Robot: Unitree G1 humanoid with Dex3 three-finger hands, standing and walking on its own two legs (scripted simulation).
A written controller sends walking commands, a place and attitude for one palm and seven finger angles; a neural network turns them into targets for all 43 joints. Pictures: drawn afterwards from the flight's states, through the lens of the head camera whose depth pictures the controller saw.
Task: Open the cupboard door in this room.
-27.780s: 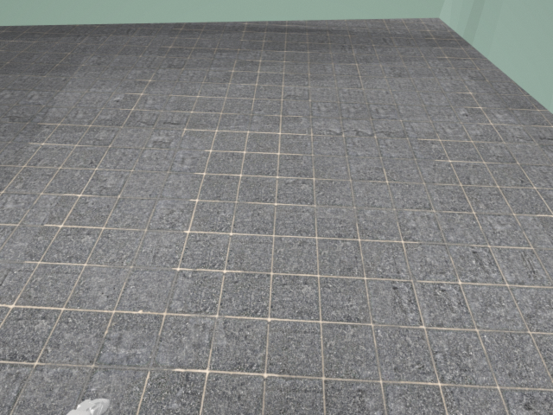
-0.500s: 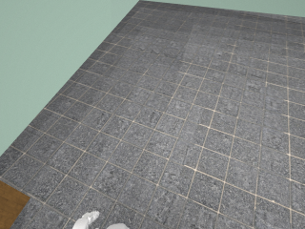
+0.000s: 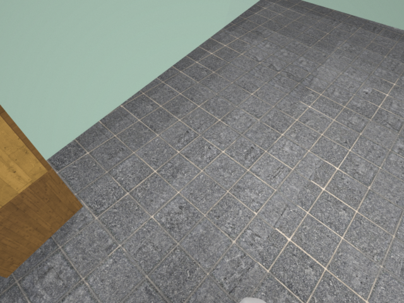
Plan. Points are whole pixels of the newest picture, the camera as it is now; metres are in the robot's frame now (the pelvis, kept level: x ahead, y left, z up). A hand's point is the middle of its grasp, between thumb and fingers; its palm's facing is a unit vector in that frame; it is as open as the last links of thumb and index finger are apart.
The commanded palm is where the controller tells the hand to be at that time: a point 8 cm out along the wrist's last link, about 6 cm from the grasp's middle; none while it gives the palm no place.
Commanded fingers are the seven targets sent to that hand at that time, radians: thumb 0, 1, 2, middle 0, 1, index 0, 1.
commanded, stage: turn to face it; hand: left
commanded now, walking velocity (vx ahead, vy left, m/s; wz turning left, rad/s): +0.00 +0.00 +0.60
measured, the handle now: out of the picture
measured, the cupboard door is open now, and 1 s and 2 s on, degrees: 0 0 0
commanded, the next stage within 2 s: take the last steps up to it in 1.44 s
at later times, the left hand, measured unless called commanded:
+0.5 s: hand out of the picture -0.04 +0.15 -0.17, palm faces +0.34 -0.91 -0.25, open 7.4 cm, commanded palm none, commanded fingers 0.00 0.90 0.90 -0.20 -0.30 -0.20 -0.30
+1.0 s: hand out of the picture -0.04 +0.21 -0.15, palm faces +0.58 -0.77 -0.29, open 7.4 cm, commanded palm none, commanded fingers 0.00 0.90 0.90 -0.20 -0.30 -0.20 -0.30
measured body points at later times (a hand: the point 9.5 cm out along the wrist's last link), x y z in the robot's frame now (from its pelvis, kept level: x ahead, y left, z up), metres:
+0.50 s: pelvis -0.03 -0.05 +0.00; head +0.03 -0.04 +0.44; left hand -0.06 +0.20 -0.15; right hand +0.14 -0.27 -0.15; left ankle -0.10 +0.08 -0.70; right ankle -0.02 -0.17 -0.74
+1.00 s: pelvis -0.02 -0.04 -0.01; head +0.02 -0.03 +0.44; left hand -0.07 +0.25 -0.13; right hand +0.18 -0.21 -0.16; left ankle -0.10 +0.07 -0.74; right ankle +0.05 -0.14 -0.74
